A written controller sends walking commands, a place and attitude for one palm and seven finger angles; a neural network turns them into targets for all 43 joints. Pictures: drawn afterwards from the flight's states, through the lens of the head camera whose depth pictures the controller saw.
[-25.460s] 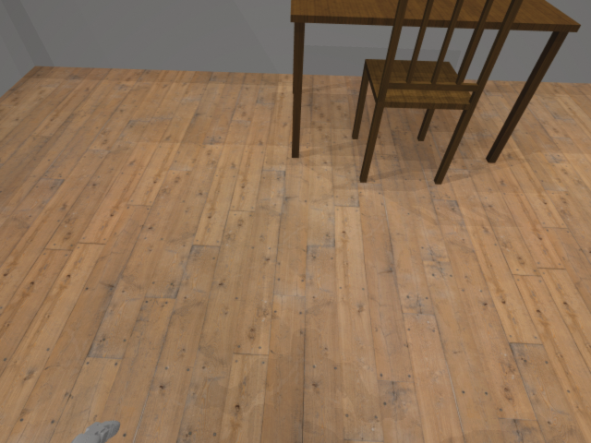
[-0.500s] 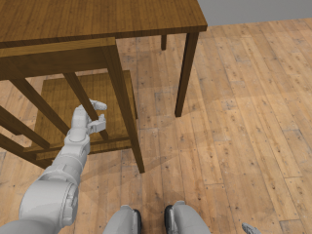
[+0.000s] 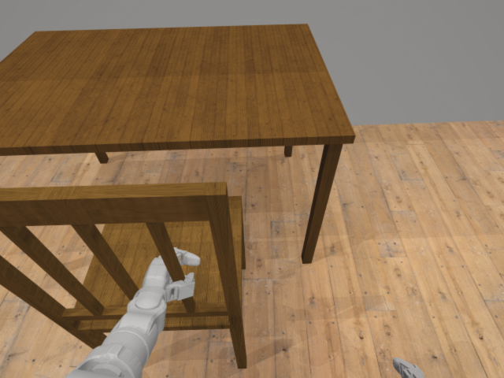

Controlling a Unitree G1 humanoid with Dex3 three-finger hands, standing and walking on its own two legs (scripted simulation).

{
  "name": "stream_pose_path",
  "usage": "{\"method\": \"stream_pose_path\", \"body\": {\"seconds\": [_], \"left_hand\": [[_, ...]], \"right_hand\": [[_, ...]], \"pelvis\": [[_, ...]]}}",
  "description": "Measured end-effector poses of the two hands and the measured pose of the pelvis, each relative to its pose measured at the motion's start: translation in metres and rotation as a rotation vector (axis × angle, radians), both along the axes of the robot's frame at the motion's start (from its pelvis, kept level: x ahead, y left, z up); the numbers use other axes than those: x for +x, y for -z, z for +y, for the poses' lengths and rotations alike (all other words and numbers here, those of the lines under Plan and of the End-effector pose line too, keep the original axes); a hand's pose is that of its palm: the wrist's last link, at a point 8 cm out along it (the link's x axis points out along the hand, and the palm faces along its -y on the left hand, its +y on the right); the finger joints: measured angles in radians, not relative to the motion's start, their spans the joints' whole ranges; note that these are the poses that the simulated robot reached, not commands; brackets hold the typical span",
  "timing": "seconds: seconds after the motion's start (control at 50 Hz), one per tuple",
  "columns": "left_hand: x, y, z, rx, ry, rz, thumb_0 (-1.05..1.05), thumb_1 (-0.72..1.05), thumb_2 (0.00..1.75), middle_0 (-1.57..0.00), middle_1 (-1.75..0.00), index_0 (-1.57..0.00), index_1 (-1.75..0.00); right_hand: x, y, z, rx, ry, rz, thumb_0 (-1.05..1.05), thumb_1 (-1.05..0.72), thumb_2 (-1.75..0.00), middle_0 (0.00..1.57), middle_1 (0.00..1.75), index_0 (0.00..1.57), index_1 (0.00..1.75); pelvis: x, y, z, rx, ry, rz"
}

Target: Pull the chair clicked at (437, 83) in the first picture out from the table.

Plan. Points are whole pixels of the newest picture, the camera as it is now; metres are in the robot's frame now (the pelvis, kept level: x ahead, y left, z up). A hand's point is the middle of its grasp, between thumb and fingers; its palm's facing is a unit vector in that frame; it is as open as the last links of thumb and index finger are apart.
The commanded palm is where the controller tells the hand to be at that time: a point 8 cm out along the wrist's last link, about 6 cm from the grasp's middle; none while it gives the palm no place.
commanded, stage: stop walking, hand still on the chair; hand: left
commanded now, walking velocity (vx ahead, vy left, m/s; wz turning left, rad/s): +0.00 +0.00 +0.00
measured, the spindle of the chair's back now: (119, 274) +0.31 +0.26 -0.05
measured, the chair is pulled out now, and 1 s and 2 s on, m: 0.21 0.21 0.21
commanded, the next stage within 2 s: open the thumb and straighten the fingers in 0.52 s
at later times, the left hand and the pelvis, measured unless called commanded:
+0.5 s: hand (189, 284) +0.30 +0.13 -0.07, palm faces -0.02 -0.98 -0.20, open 5.2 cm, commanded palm +0.28 +0.18 -0.06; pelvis +0.04 +0.00 +0.01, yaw +1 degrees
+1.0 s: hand (182, 284) +0.30 +0.15 -0.07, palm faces -0.05 -0.98 -0.19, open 11.8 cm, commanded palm +0.28 +0.19 -0.04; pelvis +0.00 +0.01 -0.02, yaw +1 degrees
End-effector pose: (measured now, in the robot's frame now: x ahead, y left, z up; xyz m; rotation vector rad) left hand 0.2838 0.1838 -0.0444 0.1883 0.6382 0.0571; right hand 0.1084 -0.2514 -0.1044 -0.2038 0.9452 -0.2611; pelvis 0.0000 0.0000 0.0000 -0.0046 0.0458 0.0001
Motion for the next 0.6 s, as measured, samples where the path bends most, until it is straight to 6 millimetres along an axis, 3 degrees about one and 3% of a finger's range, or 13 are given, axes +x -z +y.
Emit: {"method": "stream_pose_path", "body": {"seconds": [0.12,0.24,0.38,0.6], "left_hand": [[0.001,0.000,0.000,0.000,0.007,0.009,0.06,0.73,0.81,-0.29,-1.26,-0.49,-1.45],[0.002,0.000,0.000,0.002,0.011,0.011,0.06,0.72,0.82,-0.29,-1.27,-0.49,-1.45],[0.002,0.000,0.000,0.004,0.015,0.011,0.06,0.72,0.83,-0.29,-1.27,-0.49,-1.45],[0.002,0.000,0.000,0.005,0.016,0.009,0.06,0.72,0.83,-0.30,-1.27,-0.49,-1.45]], "right_hand": [[0.038,-0.005,0.013,0.029,-0.038,-0.046,0.01,-0.90,-0.90,0.20,0.30,0.21,0.30],[0.058,-0.004,0.020,0.047,-0.061,-0.044,0.01,-0.90,-0.90,0.21,0.30,0.21,0.30],[0.062,-0.002,0.018,0.048,-0.062,-0.018,0.01,-0.90,-0.90,0.21,0.30,0.21,0.30],[0.051,-0.001,0.011,0.038,-0.040,0.007,0.01,-0.90,-0.90,0.20,0.30,0.21,0.30]], "pelvis": [[0.019,-0.003,0.002,0.002,-0.002,-0.004],[0.031,-0.005,0.003,0.004,-0.006,-0.005],[0.039,-0.005,0.002,0.003,-0.011,-0.007],[0.039,-0.006,0.001,0.003,-0.011,-0.015]]}}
